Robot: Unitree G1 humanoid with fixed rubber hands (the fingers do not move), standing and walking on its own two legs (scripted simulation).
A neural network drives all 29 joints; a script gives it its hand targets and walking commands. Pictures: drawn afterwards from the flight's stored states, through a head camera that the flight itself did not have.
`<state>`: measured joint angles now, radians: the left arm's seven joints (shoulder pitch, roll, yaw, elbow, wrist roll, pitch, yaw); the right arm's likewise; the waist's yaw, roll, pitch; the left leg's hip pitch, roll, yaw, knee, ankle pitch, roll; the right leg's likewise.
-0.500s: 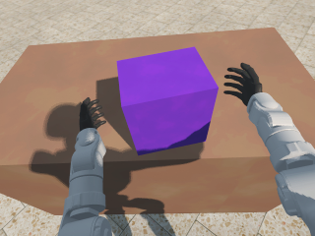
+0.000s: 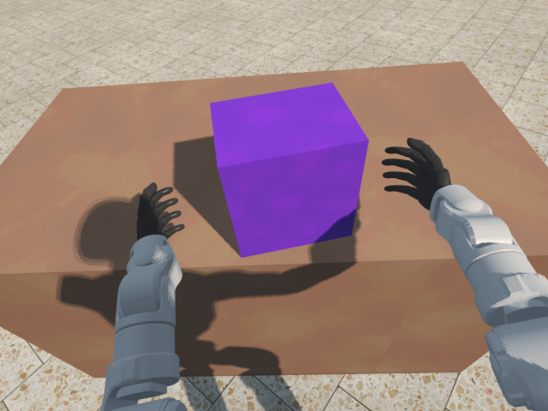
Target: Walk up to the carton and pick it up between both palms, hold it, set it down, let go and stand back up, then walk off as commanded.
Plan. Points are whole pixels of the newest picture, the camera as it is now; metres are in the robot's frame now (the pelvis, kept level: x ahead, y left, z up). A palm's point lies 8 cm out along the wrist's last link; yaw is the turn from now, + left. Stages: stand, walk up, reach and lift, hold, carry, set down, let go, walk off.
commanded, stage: set down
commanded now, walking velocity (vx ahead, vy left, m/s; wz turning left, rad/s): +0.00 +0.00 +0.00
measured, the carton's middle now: (285, 173) +0.48 +0.09 +0.07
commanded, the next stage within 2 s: none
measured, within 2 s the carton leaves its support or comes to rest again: neither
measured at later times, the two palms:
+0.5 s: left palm (147, 247) +0.29 +0.26 +0.09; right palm (441, 213) +0.41 -0.16 +0.08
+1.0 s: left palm (141, 265) +0.26 +0.25 +0.11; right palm (462, 240) +0.37 -0.18 +0.07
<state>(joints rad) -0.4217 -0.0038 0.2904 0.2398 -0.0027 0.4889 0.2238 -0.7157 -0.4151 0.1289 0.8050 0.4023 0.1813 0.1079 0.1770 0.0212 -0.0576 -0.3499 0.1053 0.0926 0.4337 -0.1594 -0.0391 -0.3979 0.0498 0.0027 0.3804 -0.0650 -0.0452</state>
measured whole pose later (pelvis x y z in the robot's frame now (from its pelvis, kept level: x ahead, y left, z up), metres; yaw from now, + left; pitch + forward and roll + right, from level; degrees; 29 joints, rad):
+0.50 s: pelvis +0.01 +0.00 +0.00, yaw +0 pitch +5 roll +0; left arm -0.29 0.00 0.25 0.03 0.00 0.56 0.23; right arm -0.49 -0.47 0.13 0.60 0.38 0.16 0.14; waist 0.18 0.01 -0.05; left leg -0.35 0.10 0.09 0.43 -0.17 -0.04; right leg -0.40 0.05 0.00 0.38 -0.08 -0.05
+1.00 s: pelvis +0.01 +0.00 +0.00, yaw +0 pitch +5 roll +0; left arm -0.10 0.00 0.18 -0.22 -0.01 0.62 0.23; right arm -0.29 -0.53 0.13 0.42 0.40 0.16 0.17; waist 0.16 0.01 -0.08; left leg -0.35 0.10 0.09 0.43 -0.17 -0.04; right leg -0.40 0.05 0.00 0.38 -0.08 -0.05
